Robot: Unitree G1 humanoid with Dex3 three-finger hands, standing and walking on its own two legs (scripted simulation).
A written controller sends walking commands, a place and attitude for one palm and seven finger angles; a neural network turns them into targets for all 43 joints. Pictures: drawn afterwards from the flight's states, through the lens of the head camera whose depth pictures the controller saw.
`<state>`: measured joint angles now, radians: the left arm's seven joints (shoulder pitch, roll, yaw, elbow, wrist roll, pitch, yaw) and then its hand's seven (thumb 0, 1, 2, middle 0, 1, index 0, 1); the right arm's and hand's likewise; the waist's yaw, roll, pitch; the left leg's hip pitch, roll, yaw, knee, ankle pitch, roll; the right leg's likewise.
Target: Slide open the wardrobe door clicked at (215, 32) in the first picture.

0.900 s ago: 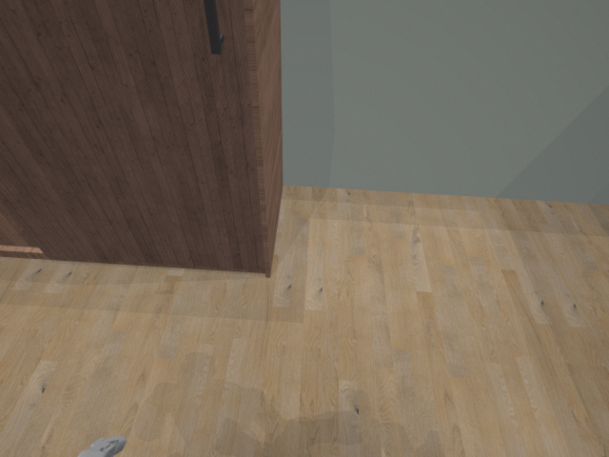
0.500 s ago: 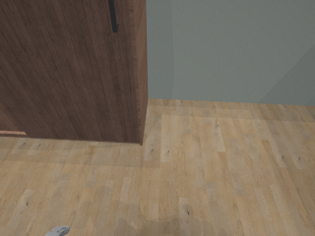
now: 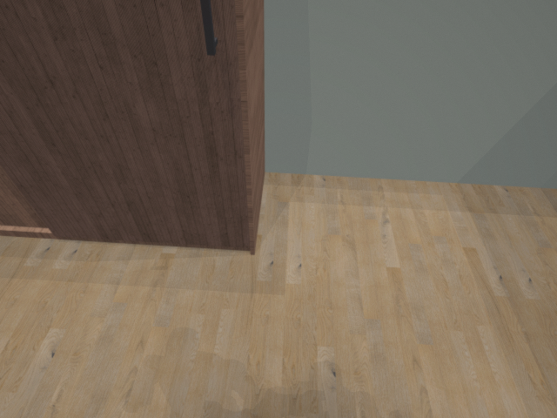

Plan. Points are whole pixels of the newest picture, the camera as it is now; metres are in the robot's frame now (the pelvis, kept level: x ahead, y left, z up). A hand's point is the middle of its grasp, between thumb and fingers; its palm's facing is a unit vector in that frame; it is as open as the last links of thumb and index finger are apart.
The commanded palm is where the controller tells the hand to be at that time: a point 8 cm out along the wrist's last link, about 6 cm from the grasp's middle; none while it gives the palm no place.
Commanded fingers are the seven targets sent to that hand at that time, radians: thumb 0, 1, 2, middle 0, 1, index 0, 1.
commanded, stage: look at it before walking up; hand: right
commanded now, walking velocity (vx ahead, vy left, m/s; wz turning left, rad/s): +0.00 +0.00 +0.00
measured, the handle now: (209, 12) +0.87 +0.21 +0.21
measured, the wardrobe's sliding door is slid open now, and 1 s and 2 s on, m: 0.00 0.00 0.00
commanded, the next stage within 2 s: walk to a spot facing it in 0.54 s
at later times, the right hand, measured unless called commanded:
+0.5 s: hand out of the picture +0.07 -0.25 -0.16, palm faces -0.02 +0.94 -0.33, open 7.3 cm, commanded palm none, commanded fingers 0.00 -0.90 -0.90 0.20 0.30 0.20 0.30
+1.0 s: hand out of the picture +0.07 -0.20 -0.18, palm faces -0.11 +0.95 -0.28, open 7.3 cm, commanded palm none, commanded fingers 0.00 -0.90 -0.90 0.20 0.30 0.20 0.30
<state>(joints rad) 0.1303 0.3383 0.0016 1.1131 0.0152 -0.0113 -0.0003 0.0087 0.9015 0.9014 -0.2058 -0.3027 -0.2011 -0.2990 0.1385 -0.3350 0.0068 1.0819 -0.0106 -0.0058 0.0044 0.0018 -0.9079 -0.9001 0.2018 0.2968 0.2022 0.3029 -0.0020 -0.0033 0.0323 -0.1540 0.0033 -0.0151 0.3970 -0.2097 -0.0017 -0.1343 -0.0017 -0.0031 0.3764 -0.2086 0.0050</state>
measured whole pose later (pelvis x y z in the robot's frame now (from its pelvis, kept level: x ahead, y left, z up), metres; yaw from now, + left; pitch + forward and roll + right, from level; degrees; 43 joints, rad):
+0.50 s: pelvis +0.00 +0.00 +0.00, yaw +0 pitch -1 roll +0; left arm 0.12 0.34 0.00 1.11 0.01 -0.02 0.00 0.01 0.90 0.90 -0.21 -0.30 -0.20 -0.30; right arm 0.14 -0.34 0.01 1.09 -0.01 -0.01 0.01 0.00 -0.91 -0.90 0.20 0.30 0.20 0.30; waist -0.01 0.00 0.04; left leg -0.15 0.01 -0.01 0.38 -0.20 -0.01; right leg -0.14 0.00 0.00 0.36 -0.20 0.00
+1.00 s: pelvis -0.01 +0.01 -0.02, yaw +9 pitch -1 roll -2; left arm 0.13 0.24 0.04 0.98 0.02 0.02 0.02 0.01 0.90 0.90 -0.21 -0.30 -0.20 -0.30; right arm 0.21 -0.25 -0.03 0.96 -0.02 0.06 0.02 0.00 -0.91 -0.90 0.20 0.30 0.20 0.30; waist -0.03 0.01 0.09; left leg -0.35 -0.02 -0.05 0.71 -0.35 0.00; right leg -0.23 -0.05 -0.14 0.62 -0.35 0.02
